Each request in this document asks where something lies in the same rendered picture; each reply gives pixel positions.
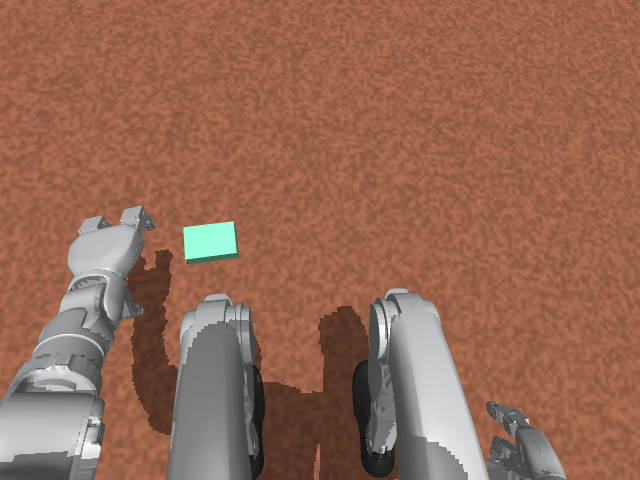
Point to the right robot hand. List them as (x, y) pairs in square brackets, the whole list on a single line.
[(530, 459)]

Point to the left robot hand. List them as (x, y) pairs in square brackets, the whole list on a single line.
[(102, 246)]

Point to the right robot foot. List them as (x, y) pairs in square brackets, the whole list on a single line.
[(377, 465)]

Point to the small box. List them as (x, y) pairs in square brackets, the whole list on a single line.
[(211, 242)]

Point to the left robot arm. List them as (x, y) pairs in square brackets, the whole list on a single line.
[(51, 415)]

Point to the left robot foot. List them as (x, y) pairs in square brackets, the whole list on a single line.
[(257, 459)]

